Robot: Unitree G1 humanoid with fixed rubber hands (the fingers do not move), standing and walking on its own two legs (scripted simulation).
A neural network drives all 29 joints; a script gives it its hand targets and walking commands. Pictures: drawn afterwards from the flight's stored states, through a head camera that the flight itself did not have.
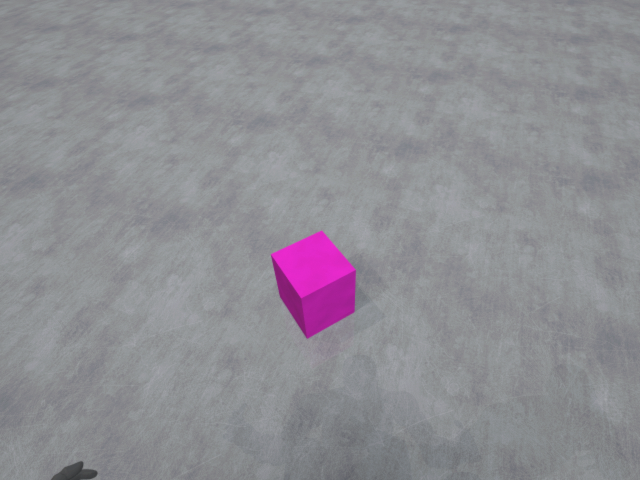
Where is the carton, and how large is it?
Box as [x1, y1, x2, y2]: [271, 231, 355, 338]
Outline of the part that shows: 322,231 317,232 271,254 280,296 307,338 354,311 355,269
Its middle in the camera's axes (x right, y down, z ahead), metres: -0.03 +0.16 +1.36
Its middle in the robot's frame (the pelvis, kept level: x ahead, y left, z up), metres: +0.87 +0.04 -0.63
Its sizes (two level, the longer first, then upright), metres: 0.210 0.200 0.250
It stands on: the floor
